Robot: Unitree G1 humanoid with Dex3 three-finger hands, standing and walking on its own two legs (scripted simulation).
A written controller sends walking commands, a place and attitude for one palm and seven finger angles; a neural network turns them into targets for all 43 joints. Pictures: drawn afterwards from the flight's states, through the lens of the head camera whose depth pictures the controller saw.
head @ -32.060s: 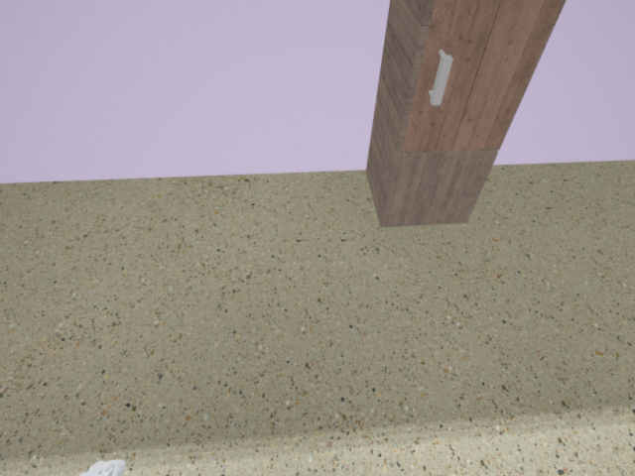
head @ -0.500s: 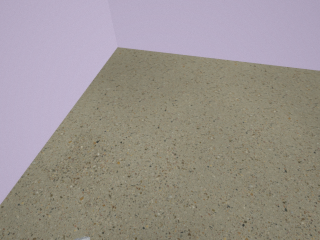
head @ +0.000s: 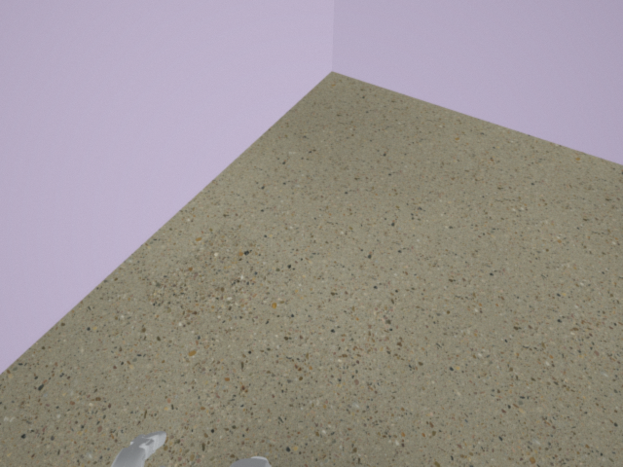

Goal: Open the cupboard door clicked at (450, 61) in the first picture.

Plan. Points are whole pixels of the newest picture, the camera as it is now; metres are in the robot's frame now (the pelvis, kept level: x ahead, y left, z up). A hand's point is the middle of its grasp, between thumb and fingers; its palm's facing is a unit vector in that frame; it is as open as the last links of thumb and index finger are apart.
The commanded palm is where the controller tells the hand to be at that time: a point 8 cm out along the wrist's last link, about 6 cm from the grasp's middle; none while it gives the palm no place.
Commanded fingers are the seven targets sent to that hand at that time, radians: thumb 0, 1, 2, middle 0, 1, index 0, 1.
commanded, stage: turn to face it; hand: left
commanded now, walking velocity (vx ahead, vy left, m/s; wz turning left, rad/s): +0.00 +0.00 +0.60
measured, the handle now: out of the picture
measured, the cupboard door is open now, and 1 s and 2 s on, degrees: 53 53 53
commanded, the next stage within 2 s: none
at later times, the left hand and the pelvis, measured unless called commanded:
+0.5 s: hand out of the picture +0.00 +0.20 -0.17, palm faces +0.36 -0.90 -0.26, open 7.4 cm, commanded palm none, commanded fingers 0.00 0.90 0.90 -0.20 -0.30 -0.20 -0.30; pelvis +0.01 -0.03 +0.00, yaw +19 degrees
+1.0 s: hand out of the picture -0.02 +0.15 -0.17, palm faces +0.61 -0.77 -0.21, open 7.4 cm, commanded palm none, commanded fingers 0.00 0.90 0.90 -0.20 -0.30 -0.20 -0.30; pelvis +0.04 -0.05 +0.00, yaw +38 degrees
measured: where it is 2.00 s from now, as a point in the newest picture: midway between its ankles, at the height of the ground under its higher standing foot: outside the picture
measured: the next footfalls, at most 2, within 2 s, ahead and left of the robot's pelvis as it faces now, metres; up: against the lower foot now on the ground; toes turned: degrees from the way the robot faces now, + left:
right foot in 0.02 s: +0.05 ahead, -0.13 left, +0.00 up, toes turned -3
left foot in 0.36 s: +0.03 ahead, +0.11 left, +0.00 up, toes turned +20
